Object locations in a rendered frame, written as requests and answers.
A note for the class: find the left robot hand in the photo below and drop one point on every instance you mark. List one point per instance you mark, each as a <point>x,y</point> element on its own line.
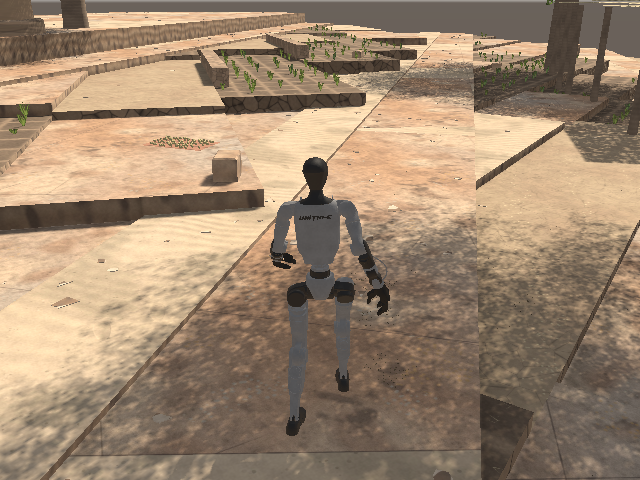
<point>287,258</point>

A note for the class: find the robot left upper arm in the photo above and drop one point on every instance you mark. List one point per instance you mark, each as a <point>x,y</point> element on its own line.
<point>285,212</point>

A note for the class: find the left robot forearm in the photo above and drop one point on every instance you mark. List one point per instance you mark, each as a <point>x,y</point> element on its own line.
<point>277,257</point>

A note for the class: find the right robot foot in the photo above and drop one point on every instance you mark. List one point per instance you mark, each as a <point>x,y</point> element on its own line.
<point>343,384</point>

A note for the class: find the robot right upper arm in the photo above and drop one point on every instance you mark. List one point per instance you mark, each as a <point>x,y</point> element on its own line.
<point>348,210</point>

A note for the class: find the right robot forearm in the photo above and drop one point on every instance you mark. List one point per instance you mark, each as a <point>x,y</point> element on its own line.
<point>370,268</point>

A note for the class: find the robot foot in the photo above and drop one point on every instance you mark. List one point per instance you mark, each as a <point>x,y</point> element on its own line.
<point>343,384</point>
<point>293,426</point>

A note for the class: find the right robot hand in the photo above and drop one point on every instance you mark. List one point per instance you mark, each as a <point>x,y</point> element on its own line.
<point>383,293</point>

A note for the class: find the left robot foot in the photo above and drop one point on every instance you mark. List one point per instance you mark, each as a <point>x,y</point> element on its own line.
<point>293,426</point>

